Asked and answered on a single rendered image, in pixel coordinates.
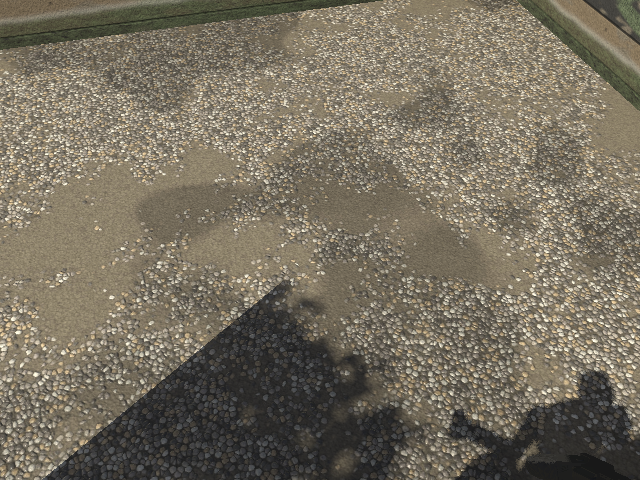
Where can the robot right hand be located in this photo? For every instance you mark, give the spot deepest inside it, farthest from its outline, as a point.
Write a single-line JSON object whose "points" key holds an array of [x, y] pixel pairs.
{"points": [[571, 467]]}

